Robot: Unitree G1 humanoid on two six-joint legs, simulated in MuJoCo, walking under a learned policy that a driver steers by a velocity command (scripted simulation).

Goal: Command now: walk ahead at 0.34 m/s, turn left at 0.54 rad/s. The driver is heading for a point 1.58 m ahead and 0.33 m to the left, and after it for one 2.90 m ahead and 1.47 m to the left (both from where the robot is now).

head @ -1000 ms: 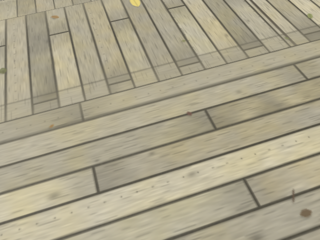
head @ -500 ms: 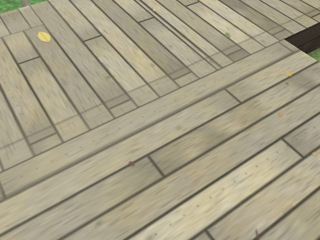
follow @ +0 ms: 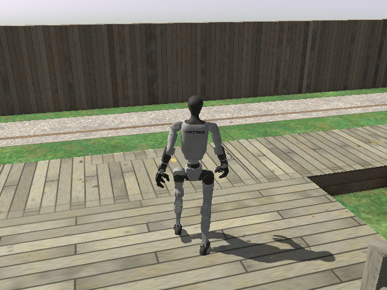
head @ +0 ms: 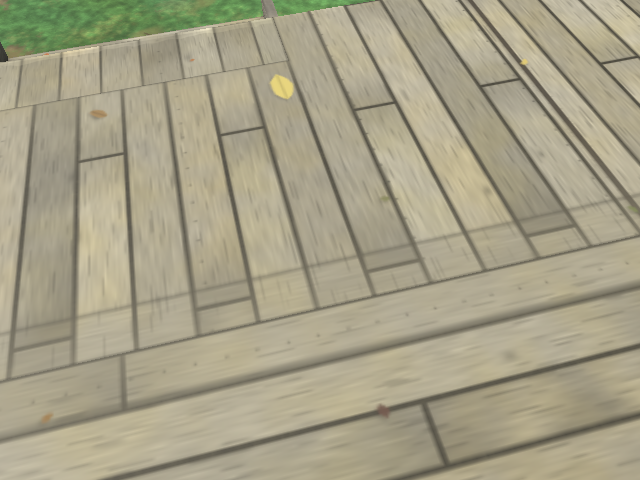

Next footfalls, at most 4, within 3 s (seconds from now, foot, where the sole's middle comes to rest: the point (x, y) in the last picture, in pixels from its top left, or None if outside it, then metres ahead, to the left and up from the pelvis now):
0.16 left None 0.18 0.12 -0.78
0.70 right None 0.22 -0.08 -0.78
1.72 right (341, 448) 0.55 0.04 -0.78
2.26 left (232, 346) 0.79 0.30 -0.78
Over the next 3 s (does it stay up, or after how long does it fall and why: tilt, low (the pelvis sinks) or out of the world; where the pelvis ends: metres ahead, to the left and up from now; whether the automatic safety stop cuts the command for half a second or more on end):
stays up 1.06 0.27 0.00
